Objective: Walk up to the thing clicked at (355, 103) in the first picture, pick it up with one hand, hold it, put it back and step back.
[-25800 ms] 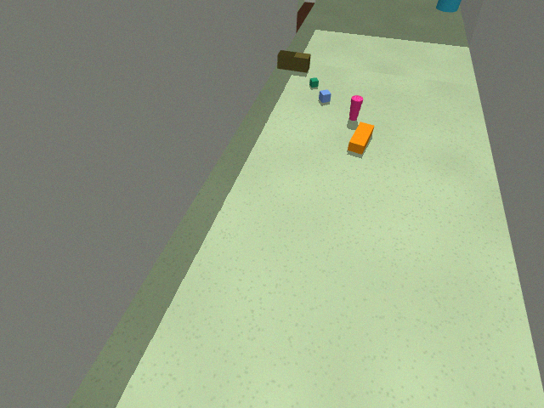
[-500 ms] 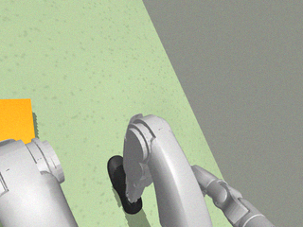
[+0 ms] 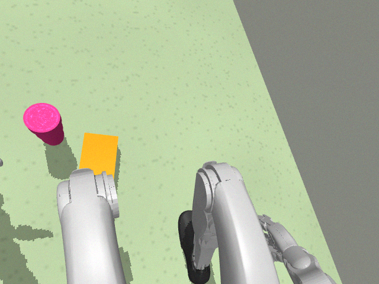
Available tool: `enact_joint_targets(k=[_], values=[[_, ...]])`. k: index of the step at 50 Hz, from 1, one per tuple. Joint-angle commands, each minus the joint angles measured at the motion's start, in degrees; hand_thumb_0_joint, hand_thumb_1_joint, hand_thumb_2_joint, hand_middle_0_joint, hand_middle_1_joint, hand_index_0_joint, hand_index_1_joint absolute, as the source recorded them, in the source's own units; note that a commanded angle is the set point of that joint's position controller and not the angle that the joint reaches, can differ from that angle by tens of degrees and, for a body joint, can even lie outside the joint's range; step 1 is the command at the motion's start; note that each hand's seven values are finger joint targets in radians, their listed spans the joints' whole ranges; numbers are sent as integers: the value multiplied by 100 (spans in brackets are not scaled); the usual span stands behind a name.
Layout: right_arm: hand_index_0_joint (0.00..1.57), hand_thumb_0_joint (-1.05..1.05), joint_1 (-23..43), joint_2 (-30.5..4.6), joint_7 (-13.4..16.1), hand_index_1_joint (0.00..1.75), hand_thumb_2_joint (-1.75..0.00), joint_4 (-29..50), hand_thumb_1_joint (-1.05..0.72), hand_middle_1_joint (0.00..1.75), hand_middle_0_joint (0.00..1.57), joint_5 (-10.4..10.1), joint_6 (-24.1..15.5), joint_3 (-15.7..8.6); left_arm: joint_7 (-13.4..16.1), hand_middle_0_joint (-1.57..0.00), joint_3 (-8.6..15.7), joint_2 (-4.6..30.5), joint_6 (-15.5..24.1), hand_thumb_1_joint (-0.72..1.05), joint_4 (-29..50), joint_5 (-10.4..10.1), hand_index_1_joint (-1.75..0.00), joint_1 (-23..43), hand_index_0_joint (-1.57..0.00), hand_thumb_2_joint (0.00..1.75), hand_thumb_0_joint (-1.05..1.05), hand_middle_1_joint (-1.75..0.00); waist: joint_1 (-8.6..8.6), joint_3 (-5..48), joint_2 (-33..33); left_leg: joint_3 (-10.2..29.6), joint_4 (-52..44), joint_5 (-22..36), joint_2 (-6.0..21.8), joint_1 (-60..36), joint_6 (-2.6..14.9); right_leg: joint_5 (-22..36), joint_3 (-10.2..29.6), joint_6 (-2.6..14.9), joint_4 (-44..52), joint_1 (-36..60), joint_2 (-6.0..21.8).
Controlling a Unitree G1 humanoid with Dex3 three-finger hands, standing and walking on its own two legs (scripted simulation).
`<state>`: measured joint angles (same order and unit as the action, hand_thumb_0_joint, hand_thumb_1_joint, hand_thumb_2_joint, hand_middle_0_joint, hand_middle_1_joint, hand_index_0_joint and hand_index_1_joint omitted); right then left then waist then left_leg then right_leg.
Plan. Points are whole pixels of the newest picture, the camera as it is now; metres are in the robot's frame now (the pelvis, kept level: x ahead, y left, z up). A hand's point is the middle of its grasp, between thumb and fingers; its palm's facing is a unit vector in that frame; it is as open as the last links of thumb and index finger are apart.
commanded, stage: home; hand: left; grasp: from the side
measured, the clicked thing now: (48, 128) +0.46 +0.30 -0.25
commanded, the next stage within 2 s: none
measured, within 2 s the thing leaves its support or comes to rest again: neither
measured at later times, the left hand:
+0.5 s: hand out of the picture +0.26 +0.33 +0.09, palm faces +0.31 -0.83 -0.47, open 17.3 cm
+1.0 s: hand out of the picture +0.23 +0.24 +0.30, palm faces +0.32 -0.88 -0.34, open 17.5 cm
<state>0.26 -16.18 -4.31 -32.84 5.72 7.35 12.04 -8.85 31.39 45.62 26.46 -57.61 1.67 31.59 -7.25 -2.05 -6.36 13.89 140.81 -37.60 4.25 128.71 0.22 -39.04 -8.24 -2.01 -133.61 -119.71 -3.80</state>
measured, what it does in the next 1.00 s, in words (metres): rises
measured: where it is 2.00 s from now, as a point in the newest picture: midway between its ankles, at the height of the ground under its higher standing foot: (152, 269)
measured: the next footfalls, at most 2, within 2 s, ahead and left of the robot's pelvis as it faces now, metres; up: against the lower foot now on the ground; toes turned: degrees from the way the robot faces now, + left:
none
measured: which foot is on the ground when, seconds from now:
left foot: down 0.00-1.00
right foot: down 0.00-1.00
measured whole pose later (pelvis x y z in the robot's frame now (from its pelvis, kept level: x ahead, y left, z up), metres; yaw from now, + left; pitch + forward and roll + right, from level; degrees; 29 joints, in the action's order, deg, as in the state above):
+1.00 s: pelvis +0.09 +0.00 +0.37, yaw +13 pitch +13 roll -3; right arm -16.0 -11.8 10.0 -28.5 -2.7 -1.1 1.2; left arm 10.9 1.5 14.1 -15.8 -6.1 -1.2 -20.3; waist -2.8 9.5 2.0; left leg 1.7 63.9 -28.6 3.6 48.8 -1.0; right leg -30.4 -2.6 -0.8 -61.1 -44.0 0.3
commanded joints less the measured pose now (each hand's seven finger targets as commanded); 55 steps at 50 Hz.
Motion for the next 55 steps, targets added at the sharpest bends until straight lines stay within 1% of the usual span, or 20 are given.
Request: enact_joint_targets(k=[1, 2, 4, 5, 8, 9, 10, 14, 16, 19, 22, 25, 28, 31, 32, 35, 36, 44, 48, 55], values=[[20, 0, -837, -1578, 214, 30, -90, 69, -90, 30, 20, -157, 93, -915, 374, -5, 559, 2173, -203, -55, 1773, 67, -6, 1070, -5, 6, 0, -5, 259, 3790, 3019, -572, -2390, 263, 30, -3338, -38, 588, -253, 482, 1354, 865, -124], [20, 0, -802, -1495, 226, 30, -90, 113, -90, 30, 20, -202, 99, -967, 417, -5, 520, 2021, -352, -53, 1797, 89, -6, 827, -5, 7, 0, -6, 389, 3837, 2977, -618, -2454, 297, 26, -3387, -33, 576, -208, 493, 1423, 807, -120], [20, 0, -861, -1370, 228, 30, -90, 215, -90, 30, 20, -290, 107, -1090, 484, -6, 205, 1310, -655, -51, 1858, 76, -6, 364, -5, 8, 0, -6, 336, 3953, 2582, -690, -2574, 382, -28, -3396, 6, 617, -164, 474, 1679, 950, -92], [20, 0, -831, -1384, 233, 30, -90, 225, -90, 30, 20, -334, 114, -1193, 501, -6, 21, 919, -853, -49, 1428, 79, -6, -231, -6, 9, 0, -6, 325, 3760, 2254, -710, -2659, 230, -37, -3261, 38, 460, -143, 458, 1806, 952, -90], [20, 0, -908, -1347, 265, 30, -90, 313, -90, 30, 20, -472, 95, -1474, 619, -6, -321, 412, -1242, -51, 2189, 56, -6, -408, -6, 8, 0, -6, 371, 4219, 1950, -738, -3000, 268, -45, -3684, 47, 472, -25, 450, 2206, 1158, -53], [20, 0, -918, -1279, 272, 30, -90, 390, -89, 30, 20, -525, 83, -1497, 649, -6, -479, 319, -1325, -53, 2944, 30, -6, -170, -5, 7, 0, -6, 405, 4439, 1963, -737, -3170, 261, -51, -3913, 41, 480, 20, 445, 2382, 1284, -29], [20, 0, -924, -1249, 288, 30, -90, 463, -90, 30, 20, -581, 71, -1535, 710, -5, -578, 195, -1452, -53, 3146, 16, -6, -450, -5, 7, 0, -6, 412, 4531, 1851, -727, -3336, 173, -57, -4011, 52, 438, 48, 425, 2575, 1488, -17], [20, 0, -955, -1219, 413, 30, -90, 724, -89, 30, 20, -757, 56, -1673, 1034, -6, -229, 600, -1933, -52, 4053, -42, -6, -1581, -6, 7, 0, -6, 670, 4667, 1293, -843, -3988, 49, -74, -4307, 116, 242, 308, 357, 3438, 2605, 45], [20, 0, -942, -1082, 511, 30, -90, 854, -89, 30, 20, -813, 6, -1665, 1159, -6, -313, 497, -2095, -47, 4723, -56, -7, -1506, -6, 10, 0, -7, 648, 4762, 1329, -900, -4326, -73, -81, -4604, 121, 108, 474, 350, 3843, 3062, 85], [20, 0, -883, -907, 689, 30, -90, 823, -90, 30, 20, -845, -114, -1622, 1369, -5, -382, 288, -2343, -51, 4816, -39, -6, -1905, -5, 8, 0, -6, 680, 4439, 1432, -989, -4766, -13, -107, -4985, 123, 147, 625, 341, 4304, 3548, 127], [20, 0, -874, -739, 837, 30, -90, 828, -90, 30, 20, -843, -249, -1602, 1524, -5, -599, -191, -2536, -54, 4688, -58, -6, -2380, -5, 6, 0, -5, 657, 4162, 1333, -1083, -5125, 344, -145, -5379, 124, 423, 718, 335, 4746, 4054, 161], [20, 0, -932, -626, 963, 30, -90, 744, -89, 30, 20, -820, -433, -1565, 1606, -5, -1078, -890, -2723, -59, 4393, -59, -5, -2754, -5, 4, 0, -5, 514, 3697, 1282, -1182, -5527, 664, -186, -5758, 132, 768, 713, 340, 5236, 4509, 183], [20, 0, -1088, -622, 1036, 30, -90, 727, -89, 30, 20, -820, -571, -1552, 1664, -5, -1300, -1170, -2871, -58, 4265, -84, -5, -3028, -5, 4, 0, -5, 476, 3445, 1205, -1193, -5942, 1101, -180, -6346, 121, 1221, 655, 327, 5658, 4966, 208], [20, 0, -1141, -565, 1087, 30, -90, 795, -89, 30, 20, -818, -707, -1513, 1718, -5, -1724, -1598, -3037, -56, 4367, -112, -5, -3101, -5, 5, 0, -5, 369, 3197, 1156, -1194, -6473, 1122, -202, -6797, 93, 1274, 660, 315, 6177, 5507, 266], [20, 0, -1175, -574, 1118, 30, -90, 818, -89, 30, 20, -824, -748, -1526, 1763, -5, -1673, -1509, -3095, -56, 4465, -118, -5, -3215, -5, 5, 0, -5, 438, 3190, 1158, -1200, -6619, 1207, -201, -6982, 86, 1335, 700, 298, 6379, 5737, 291], [20, 0, -1219, -542, 1186, 30, -90, 883, -89, 30, 20, -831, -855, -1506, 1849, -5, -1885, -1705, -3281, -57, 4676, -126, -5, -3542, -5, 5, 0, -5, 438, 3129, 1117, -1213, -7103, 1495, -219, -7572, 58, 1621, 634, 298, 6777, 6310, 286], [20, 0, -1242, -525, 1215, 30, -90, 915, -89, 30, 20, -845, -881, -1487, 1887, -5, -1832, -1652, -3348, -55, 4831, -143, -5, -3664, -5, 6, 0, -5, 547, 3152, 1132, -1229, -7245, 1671, -228, -7784, 48, 1779, 641, 292, 6900, 6565, 303], [20, 0, -1398, -358, 1489, 30, -90, 1108, -90, 30, 20, -814, -1028, -1402, 2055, -5, -2388, -2252, -3861, -57, 5772, -200, -5, -4707, -5, 4, 0, -5, 479, 2483, 1207, -1315, -8320, 2365, -269, -9001, 5, 2479, 558, 251, 7917, 7815, 290], [20, 0, -1366, -287, 1559, 30, -90, 1272, -90, 30, 20, -787, -1141, -1367, 2063, -5, -2752, -2572, -4029, -57, 6347, -232, -5, -5181, -5, 4, 0, -5, 504, 2093, 1161, -1328, -8794, 2239, -279, -9310, -2, 2326, 470, 248, 8315, 8123, 273], [20, 0, -1302, -227, 1605, 30, -90, 1466, -90, 30, 20, -733, -1346, -1329, 1977, -5, -2891, -2721, -4141, -59, 6901, -229, -5, -5798, -4, 3, 0, -5, 531, 1290, 706, -1301, -9230, 2047, -282, -9434, 34, 2117, 374, 198, 8836, 8356, 231]])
